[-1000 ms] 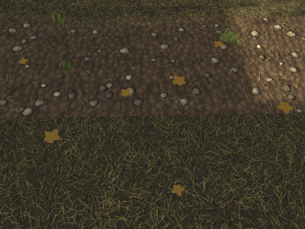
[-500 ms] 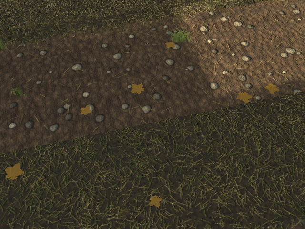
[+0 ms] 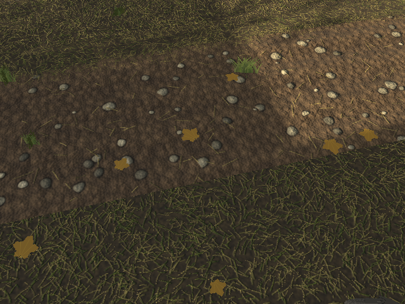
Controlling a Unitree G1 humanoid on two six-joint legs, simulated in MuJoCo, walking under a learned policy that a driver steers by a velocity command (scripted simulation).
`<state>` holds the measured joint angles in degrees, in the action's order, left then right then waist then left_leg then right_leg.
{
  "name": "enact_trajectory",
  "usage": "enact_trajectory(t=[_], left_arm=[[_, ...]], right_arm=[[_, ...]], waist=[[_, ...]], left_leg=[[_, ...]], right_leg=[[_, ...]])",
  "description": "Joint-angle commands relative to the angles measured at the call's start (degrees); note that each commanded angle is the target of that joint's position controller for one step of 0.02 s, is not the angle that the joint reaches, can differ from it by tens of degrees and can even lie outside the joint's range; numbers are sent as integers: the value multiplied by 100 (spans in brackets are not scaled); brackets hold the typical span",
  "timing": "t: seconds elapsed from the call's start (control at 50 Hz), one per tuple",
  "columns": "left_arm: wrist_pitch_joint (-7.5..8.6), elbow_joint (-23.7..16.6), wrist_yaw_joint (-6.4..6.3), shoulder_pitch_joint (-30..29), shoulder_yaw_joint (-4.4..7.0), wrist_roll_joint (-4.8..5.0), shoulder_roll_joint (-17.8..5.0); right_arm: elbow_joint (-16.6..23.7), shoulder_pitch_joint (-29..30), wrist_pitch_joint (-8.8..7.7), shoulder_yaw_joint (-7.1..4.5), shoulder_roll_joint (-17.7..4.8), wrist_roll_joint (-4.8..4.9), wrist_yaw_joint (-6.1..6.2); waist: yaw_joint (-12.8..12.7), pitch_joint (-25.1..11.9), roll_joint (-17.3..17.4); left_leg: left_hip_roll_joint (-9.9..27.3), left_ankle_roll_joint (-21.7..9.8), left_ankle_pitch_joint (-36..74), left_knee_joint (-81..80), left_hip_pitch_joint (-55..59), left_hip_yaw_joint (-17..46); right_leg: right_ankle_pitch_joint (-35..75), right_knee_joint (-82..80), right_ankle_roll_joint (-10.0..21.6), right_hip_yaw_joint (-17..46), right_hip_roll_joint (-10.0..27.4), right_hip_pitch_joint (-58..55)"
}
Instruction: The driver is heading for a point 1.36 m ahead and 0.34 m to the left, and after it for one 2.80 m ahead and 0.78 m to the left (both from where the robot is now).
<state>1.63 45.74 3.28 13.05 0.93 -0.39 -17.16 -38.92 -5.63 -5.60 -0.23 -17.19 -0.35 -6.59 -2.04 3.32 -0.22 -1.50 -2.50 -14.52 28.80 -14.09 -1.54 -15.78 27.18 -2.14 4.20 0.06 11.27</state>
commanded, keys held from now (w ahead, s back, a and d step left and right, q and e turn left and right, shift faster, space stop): no key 0.66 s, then w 0.34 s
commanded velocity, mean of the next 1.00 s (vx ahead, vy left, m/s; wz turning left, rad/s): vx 0.08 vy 0.00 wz -0.01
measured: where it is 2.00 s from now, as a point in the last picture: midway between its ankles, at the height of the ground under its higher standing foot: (223, 270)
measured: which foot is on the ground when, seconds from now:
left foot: down 0.00-1.00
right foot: down 0.00-0.72, up 0.74-1.00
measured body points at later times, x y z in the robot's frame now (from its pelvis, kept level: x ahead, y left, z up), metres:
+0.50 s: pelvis +0.00 +0.01 +0.00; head +0.02 +0.02 +0.45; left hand +0.10 +0.28 -0.13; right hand +0.15 -0.25 -0.10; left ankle +0.01 +0.09 -0.74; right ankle -0.01 -0.15 -0.74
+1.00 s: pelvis +0.06 -0.03 +0.01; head +0.07 -0.04 +0.46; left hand +0.20 +0.22 -0.11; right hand +0.05 -0.30 -0.13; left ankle +0.01 +0.09 -0.74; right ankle +0.09 -0.15 -0.73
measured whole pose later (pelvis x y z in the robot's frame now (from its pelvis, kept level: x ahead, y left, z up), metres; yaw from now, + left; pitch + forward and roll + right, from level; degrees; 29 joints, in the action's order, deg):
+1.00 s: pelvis +0.06 -0.03 +0.01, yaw +0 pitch -2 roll +1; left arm 5.0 49.9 2.2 8.9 0.6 -3.5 -16.1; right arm -51.0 -23.2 -4.2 -0.2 -14.8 -3.3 0.2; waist 3.1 3.6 -0.4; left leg -0.1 -2.8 -14.6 17.5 -1.3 -0.3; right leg -13.2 30.2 2.1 -1.9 1.7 15.1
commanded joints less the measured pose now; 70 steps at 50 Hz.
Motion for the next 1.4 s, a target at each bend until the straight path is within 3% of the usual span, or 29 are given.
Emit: enact_trajectory(t=[0.02,0.66,0.68,0.7,0.72,0.74,0.78,0.8,0.84,0.88,0.92,0.96,1.0,1.02,1.04,1.06,1.08,1.1,1.12,1.16,1.2,1.24,1.26,1.28,1.3,1.32,1.34,1.36,1.4], left_arm=[[59,-267,0,-7,152,6,-711],[5,383,-28,-382,103,-11,-739],[-16,455,-36,-285,102,-20,-735],[-41,489,-70,-245,124,-72,-792],[-47,442,-146,-300,179,-167,-910],[-10,361,-228,-464,186,-266,-874],[168,239,-382,-779,93,-406,-535],[243,169,-428,-913,73,-431,-449],[330,113,-401,-744,95,-495,-403],[322,130,-320,-716,90,-534,-316],[312,87,-202,-767,37,-404,-128],[378,173,-78,-454,34,-271,-228],[510,266,-21,50,87,-235,-443],[610,317,-54,471,158,-241,-630],[685,445,-149,1316,268,-375,-966],[733,331,-211,1793,327,-419,-1338],[734,387,-249,1689,241,-454,-808],[707,285,-256,1136,175,-334,-516],[636,168,-273,927,89,-297,-234],[591,107,-303,785,-57,-333,50],[559,137,-359,940,-20,-436,-26],[538,178,-324,1105,-4,-663,-43],[587,165,-330,1286,-7,-655,-27],[631,433,-345,1580,-86,-631,184],[636,585,-340,1901,-89,-564,155],[638,691,-323,2003,-45,-484,26],[605,819,-243,2157,-104,-540,54],[561,892,-171,2283,-174,-608,229],[550,961,-106,2441,-259,-568,381]], right_arm=[[301,-42,-54,-230,-726,-1,16],[-407,-396,7,-321,-833,26,68],[-469,-518,23,-326,-831,26,83],[-531,-697,43,-389,-956,-7,130],[-634,-1039,55,-527,-1252,-102,227],[-744,-1419,28,-583,-1309,-172,358],[-741,-1687,-50,-446,-874,-189,676],[-694,-1722,-125,-320,-549,-241,795],[-622,-1428,-195,-179,-285,-285,936],[-592,-1271,-133,-221,-531,-217,985],[-661,-1287,-51,-269,-818,-223,886],[-686,-1071,63,-290,-1013,-285,706],[-799,-952,126,-262,-957,-353,554],[-933,-1088,84,-194,-725,-435,515],[-1004,-1233,27,-73,-271,-518,476],[-577,-1039,-131,38,133,-491,413],[-651,-598,-220,-71,-160,-450,457],[-756,-675,-221,-103,-311,-431,553],[-868,-807,-194,-179,-481,-427,616],[-786,-704,-120,-95,-175,-491,609],[-707,-439,-23,-57,6,-421,503],[-721,-610,2,42,196,-489,268],[-657,-593,29,57,175,-572,213],[-493,-275,29,63,142,-576,257],[-420,-89,43,64,116,-524,300],[-375,64,33,89,112,-444,350],[-295,180,79,131,270,-453,372],[-254,267,148,159,291,-448,363],[-156,357,239,119,122,-539,372]], waist=[[104,-595,122],[33,-377,22],[60,-338,42],[146,-178,106],[333,-27,324],[528,94,560],[753,311,760],[817,205,810],[590,119,638],[498,229,351],[385,310,418],[145,354,359],[-56,198,366],[-208,13,177],[-486,-373,-542],[-612,-570,-1413],[-739,198,-755],[-424,412,-575],[-268,359,-271],[33,470,-219],[-10,347,-176],[69,251,-166],[-39,129,-112],[-92,282,-41],[-201,270,-124],[-304,154,-11],[-318,135,-261],[-344,290,-270],[-328,429,-142]], left_leg=[[513,-11,1894,-253,1086,537],[339,17,1143,-756,871,650],[360,-23,464,-923,875,717],[415,-172,-709,-1163,840,856],[667,-548,-1871,-1479,946,1248],[1236,-1028,-2562,-1817,1287,2033],[2185,-1605,-2601,-2226,1572,3070],[2311,-1637,-2314,-2380,1681,3194],[1986,-1312,-1846,-2500,1616,2527],[1464,-974,-1507,-2516,1247,1593],[1216,-913,-1143,-2427,526,1097],[1263,-1036,-1145,-2180,-72,1071],[1280,-1130,-1088,-1581,-450,1071],[1086,-1022,-1093,-874,-713,977],[523,-640,-1093,757,-1084,572],[-259,-240,-1872,2284,-2547,454],[33,-384,-1704,2982,-3315,1062],[256,-394,-1281,3470,-3408,867],[426,-406,-1005,3551,-3203,710],[693,-401,-473,3163,-2716,697],[720,-251,105,2687,-2524,540],[633,-110,1176,2851,-2091,349],[619,-47,1819,2577,-2333,350],[857,35,2523,1901,-3095,844],[879,125,3052,1467,-3463,858],[867,120,3994,499,-3086,753],[758,102,4574,463,-2348,491],[804,77,4704,610,-2043,445],[805,52,4359,630,-2005,467]], right_leg=[[711,-422,12,81,189,661],[582,-556,-17,-99,256,272],[264,-589,-10,-102,250,299],[-208,-519,41,-129,208,446],[-888,-170,110,-238,82,806],[-1098,334,150,-315,42,1400],[-1003,1228,336,-197,344,2114],[-1392,1978,408,-14,431,2309],[-1468,2472,541,-84,455,2213],[-1115,1675,479,-545,303,1574],[-445,999,378,-808,150,566],[780,228,384,-766,43,-296],[650,-142,490,-716,-43,-1100],[693,-108,604,-533,101,-1644],[542,-563,1073,423,832,-2296],[195,-1435,2438,3088,2134,-2916],[-1401,-1850,2228,3010,2079,-2534],[-1825,-1879,1945,2449,1897,-2173],[-1490,-1973,1831,2080,1776,-1900],[-245,-2127,1674,1390,1577,-1285],[284,-2222,1642,802,1302,-1079],[1329,-1810,1623,265,1003,-448],[1325,-1578,1699,141,860,-536],[1198,-1365,1693,429,1129,-1041],[1276,-1127,1724,465,1165,-1377],[988,-881,1546,160,822,-1117],[904,-801,1523,37,640,-368],[653,-689,1584,154,739,145],[450,-359,1632,426,835,252]])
